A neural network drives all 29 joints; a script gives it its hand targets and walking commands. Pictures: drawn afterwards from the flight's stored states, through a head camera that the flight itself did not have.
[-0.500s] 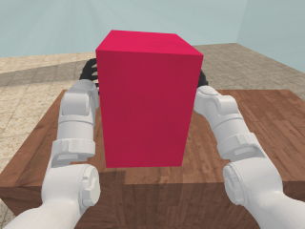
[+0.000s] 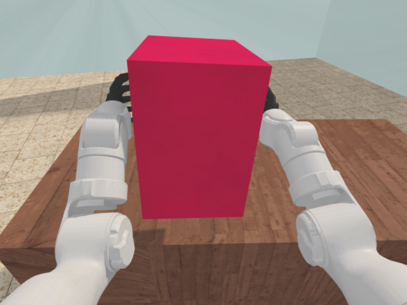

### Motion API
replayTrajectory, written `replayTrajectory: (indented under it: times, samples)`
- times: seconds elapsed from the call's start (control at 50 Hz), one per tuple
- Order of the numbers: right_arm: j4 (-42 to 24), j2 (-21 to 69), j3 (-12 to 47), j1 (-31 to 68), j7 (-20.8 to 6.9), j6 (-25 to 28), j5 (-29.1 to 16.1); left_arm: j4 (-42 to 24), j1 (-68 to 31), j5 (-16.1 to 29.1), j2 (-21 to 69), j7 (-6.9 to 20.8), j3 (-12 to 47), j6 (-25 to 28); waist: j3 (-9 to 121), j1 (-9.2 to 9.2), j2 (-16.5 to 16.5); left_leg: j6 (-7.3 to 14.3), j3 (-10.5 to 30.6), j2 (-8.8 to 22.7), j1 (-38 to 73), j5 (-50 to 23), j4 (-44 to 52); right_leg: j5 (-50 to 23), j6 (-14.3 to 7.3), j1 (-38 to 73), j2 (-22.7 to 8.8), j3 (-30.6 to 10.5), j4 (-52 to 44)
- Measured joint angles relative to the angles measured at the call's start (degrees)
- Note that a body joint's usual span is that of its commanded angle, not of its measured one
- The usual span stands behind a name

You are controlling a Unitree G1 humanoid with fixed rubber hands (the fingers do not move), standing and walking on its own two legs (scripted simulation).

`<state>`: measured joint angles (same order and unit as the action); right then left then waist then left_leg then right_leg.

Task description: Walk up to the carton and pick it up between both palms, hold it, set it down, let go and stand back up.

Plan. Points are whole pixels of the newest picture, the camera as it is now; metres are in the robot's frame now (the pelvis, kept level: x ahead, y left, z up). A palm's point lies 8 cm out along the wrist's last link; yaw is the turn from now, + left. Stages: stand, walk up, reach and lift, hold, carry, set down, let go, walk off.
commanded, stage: hold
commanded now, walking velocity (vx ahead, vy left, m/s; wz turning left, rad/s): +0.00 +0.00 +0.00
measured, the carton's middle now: (192, 121) +0.41 +0.00 +0.23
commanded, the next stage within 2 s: set down in 1.20 s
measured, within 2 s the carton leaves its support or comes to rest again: neither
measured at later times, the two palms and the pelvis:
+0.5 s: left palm (117, 113) +0.37 +0.14 +0.27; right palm (268, 121) +0.37 -0.14 +0.24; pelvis +0.00 +0.00 +0.00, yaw +0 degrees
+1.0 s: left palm (117, 113) +0.37 +0.14 +0.27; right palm (267, 121) +0.37 -0.14 +0.24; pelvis +0.00 +0.00 +0.00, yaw +0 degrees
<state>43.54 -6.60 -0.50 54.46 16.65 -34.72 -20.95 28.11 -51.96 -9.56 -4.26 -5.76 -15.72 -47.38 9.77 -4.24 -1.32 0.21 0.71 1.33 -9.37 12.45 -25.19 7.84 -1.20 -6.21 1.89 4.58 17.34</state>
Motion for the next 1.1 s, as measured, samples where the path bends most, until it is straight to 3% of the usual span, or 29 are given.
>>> replayTrajectory:
  times: [0.24,0.58,0.94,1.1]
  samples:
    - [-2.2,-0.7,2.6,-2.4,0.2,0.1,-0.6,-0.3,0.9,0.5,0.2,-0.2,0.6,0.3,0.2,0.37,-0.3,0.0,0.0,0.3,-0.1,0.2,0.0,-0.1,0.0,0.1,0.3,-0.1,-0.5]
    - [-3.6,-0.4,2.2,-2.5,0.7,-0.3,-0.9,-2.7,1.4,0.6,0.1,-0.1,0.5,-0.7,0.1,-0.14,0.1,-0.2,0.5,0.2,0.4,0.2,0.0,0.2,-0.1,0.7,0.3,0.3,-0.3]
    - [0.0,0.2,0.3,-0.2,0.3,-0.3,-0.1,0.5,-0.2,-0.1,-0.1,0.4,-0.5,-0.1,-0.3,0.22,0.4,-0.2,0.1,0.1,-0.1,-0.2,0.1,-0.1,-0.2,-0.3,0.2,-0.1,0.2]
    - [-2.3,0.1,1.4,-1.6,0.5,0.1,0.1,-0.6,0.3,1.3,-0.9,0.0,1.1,0.2,0.7,0.06,0.1,-0.2,0.3,0.1,-1.5,-0.3,-0.2,-0.2,-0.2,-1.4,0.2,0.1,0.1]
